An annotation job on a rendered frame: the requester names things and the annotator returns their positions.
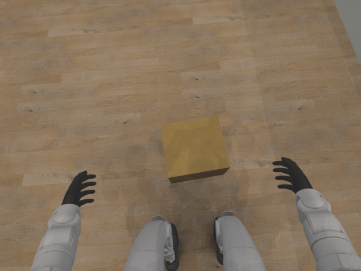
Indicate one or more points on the right robot forearm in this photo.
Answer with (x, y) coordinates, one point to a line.
(332, 248)

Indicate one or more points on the robot left hand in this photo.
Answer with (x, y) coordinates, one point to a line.
(74, 193)

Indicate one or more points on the robot right hand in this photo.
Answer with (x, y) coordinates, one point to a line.
(297, 178)

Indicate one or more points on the carton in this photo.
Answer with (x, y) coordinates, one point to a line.
(194, 149)

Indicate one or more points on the left robot forearm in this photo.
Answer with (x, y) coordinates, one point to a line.
(57, 249)

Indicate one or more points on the left robot thigh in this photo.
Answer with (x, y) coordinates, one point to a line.
(147, 253)

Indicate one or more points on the left robot foot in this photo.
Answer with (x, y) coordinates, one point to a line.
(173, 265)

